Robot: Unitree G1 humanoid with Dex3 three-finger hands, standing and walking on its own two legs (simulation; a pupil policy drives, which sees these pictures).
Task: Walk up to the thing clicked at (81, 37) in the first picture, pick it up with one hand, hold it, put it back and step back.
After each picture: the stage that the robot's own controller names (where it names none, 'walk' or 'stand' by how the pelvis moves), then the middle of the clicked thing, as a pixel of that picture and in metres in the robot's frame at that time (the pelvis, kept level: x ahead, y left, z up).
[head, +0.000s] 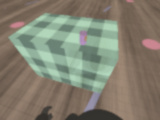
stand; (83, 37) +0.68 +0.13 +0.07
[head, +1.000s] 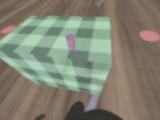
walk; (70, 42) +0.56 +0.23 +0.08
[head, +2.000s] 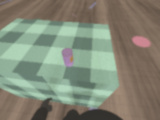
stand; (68, 57) +0.39 +0.19 +0.10
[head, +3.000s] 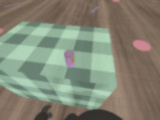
stand; (69, 58) +0.41 +0.19 +0.07
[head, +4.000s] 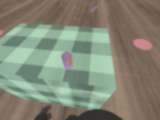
stand; (67, 61) +0.38 +0.20 +0.07
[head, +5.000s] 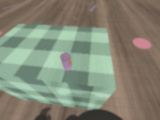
stand; (66, 61) +0.38 +0.21 +0.07
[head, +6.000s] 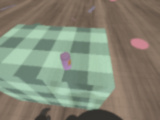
stand; (66, 61) +0.38 +0.21 +0.07
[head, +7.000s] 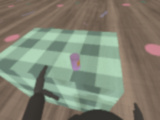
rise first; (75, 62) +0.39 +0.18 +0.08
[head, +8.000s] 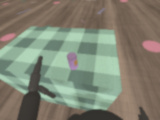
go down; (72, 61) +0.38 +0.19 +0.08
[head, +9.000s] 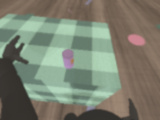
go down; (68, 59) +0.38 +0.17 +0.09
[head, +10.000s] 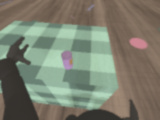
go down; (67, 60) +0.39 +0.18 +0.09
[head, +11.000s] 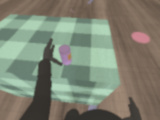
close in; (65, 55) +0.39 +0.19 +0.12
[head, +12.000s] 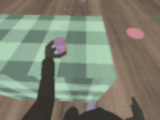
lift; (61, 47) +0.45 +0.21 +0.13
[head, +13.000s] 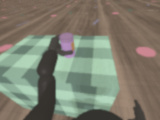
lift; (68, 46) +0.33 +0.15 +0.29
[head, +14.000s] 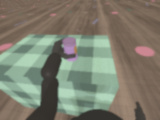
lift; (70, 49) +0.33 +0.15 +0.27
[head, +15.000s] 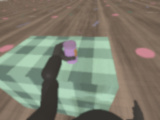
hold; (70, 52) +0.32 +0.15 +0.26
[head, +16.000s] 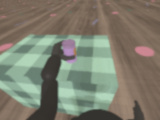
crouch; (70, 51) +0.33 +0.15 +0.26
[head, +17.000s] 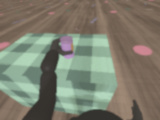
crouch; (67, 47) +0.37 +0.17 +0.25
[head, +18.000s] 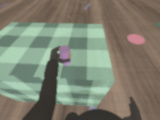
lower; (65, 55) +0.41 +0.19 +0.11
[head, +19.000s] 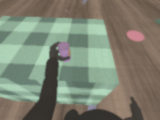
lower; (64, 52) +0.42 +0.19 +0.12
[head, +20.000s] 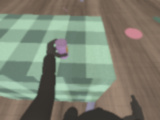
lower; (62, 49) +0.44 +0.19 +0.12
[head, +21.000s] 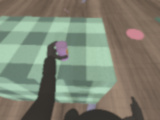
lower; (62, 51) +0.43 +0.19 +0.12
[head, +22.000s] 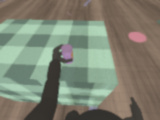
loosen; (67, 54) +0.41 +0.17 +0.12
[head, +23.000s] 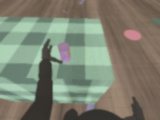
withdraw; (64, 52) +0.42 +0.18 +0.12
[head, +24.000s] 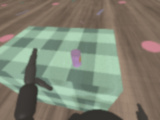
sink last; (76, 58) +0.40 +0.16 +0.10
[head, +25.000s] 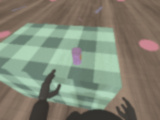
stand; (76, 56) +0.42 +0.16 +0.09
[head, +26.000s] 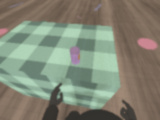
stand; (75, 55) +0.42 +0.16 +0.09
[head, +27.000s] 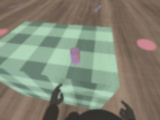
stand; (75, 56) +0.42 +0.16 +0.08
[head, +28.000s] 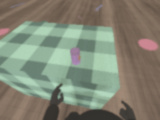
stand; (75, 56) +0.42 +0.16 +0.08
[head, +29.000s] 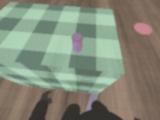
walk; (77, 43) +0.48 +0.13 +0.09
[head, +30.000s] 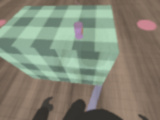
walk; (78, 30) +0.63 +0.17 +0.10
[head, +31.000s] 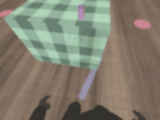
walk; (81, 12) +0.93 +0.20 +0.10
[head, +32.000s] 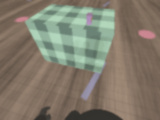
stand; (89, 18) +1.03 +0.13 +0.09
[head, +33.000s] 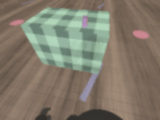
stand; (84, 21) +1.03 +0.16 +0.07
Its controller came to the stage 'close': yes
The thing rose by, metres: 0.20
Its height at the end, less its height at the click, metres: +0.00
